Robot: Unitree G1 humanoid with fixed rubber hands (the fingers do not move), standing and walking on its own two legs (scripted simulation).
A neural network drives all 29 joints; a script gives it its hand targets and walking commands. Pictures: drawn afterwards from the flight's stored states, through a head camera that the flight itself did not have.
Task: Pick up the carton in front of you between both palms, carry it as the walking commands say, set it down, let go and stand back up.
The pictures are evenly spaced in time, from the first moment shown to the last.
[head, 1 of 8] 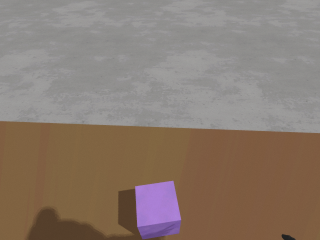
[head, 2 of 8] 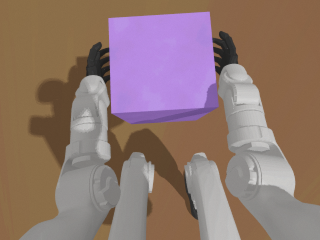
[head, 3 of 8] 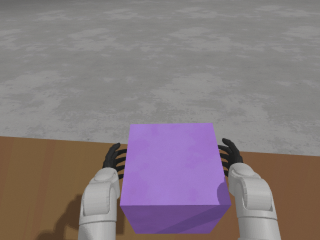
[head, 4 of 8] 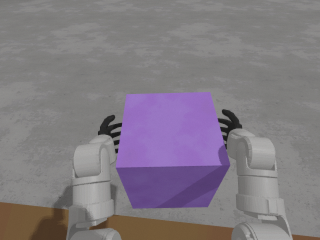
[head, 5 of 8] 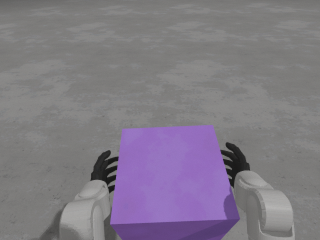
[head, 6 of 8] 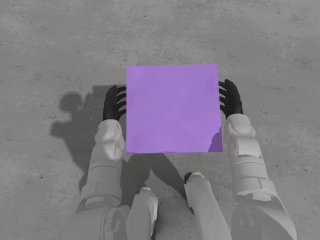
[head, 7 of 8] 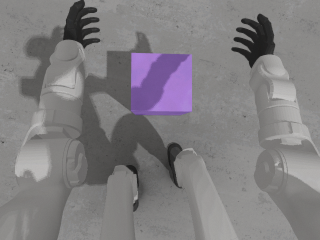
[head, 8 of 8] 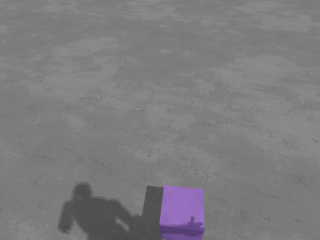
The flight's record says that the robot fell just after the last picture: no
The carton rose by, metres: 0.71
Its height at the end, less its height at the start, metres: -0.09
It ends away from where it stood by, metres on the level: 2.41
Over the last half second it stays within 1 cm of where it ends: yes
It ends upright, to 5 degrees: yes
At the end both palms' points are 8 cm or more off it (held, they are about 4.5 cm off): yes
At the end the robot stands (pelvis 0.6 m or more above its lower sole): yes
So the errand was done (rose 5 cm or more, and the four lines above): yes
